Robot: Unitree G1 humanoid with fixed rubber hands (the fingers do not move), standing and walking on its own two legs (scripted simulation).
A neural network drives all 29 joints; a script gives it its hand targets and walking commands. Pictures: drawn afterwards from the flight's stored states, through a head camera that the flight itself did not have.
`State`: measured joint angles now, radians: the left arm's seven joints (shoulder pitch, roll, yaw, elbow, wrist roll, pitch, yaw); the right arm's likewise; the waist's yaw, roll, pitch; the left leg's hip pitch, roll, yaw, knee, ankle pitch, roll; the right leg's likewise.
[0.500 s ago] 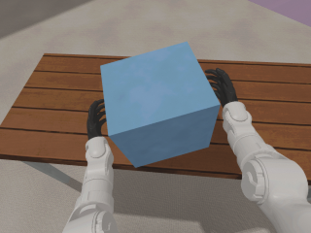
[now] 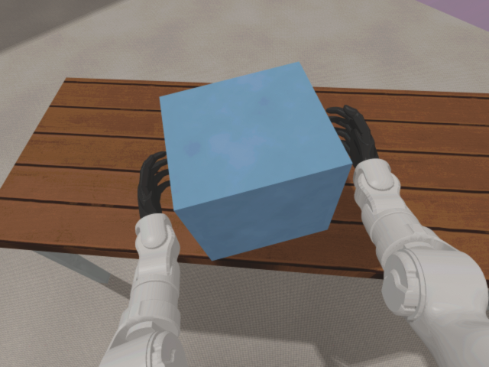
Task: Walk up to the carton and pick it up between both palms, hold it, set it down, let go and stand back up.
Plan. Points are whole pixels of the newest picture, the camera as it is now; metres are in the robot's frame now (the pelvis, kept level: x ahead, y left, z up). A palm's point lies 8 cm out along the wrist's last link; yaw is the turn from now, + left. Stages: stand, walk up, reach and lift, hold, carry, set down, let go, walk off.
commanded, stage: set down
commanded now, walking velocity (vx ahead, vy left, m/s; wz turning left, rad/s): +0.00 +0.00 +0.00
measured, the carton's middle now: (251, 169) +0.49 +0.05 -0.05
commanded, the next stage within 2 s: none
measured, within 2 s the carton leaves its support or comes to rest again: rests again in 0.04 s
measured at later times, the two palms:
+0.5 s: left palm (162, 212) +0.37 +0.19 -0.01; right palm (362, 162) +0.47 -0.15 +0.03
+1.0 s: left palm (151, 226) +0.34 +0.21 -0.01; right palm (370, 176) +0.44 -0.16 +0.02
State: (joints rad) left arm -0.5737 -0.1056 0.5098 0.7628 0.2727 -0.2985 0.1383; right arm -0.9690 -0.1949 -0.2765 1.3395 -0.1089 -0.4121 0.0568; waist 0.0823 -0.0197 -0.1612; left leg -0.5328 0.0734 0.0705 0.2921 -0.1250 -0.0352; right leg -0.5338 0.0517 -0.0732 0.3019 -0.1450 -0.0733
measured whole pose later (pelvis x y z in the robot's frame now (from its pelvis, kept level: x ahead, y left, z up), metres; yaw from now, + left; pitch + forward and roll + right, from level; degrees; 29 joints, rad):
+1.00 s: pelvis -0.04 +0.01 -0.02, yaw -2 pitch +28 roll +0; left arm -0.70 0.02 0.23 1.06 -0.04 -0.35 0.17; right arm -1.06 -0.36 0.14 1.56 0.37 -0.43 0.14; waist 0.17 -0.02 -0.25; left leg -0.83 0.10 0.07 0.51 -0.16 -0.04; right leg -0.81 0.07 -0.06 0.47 -0.15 -0.07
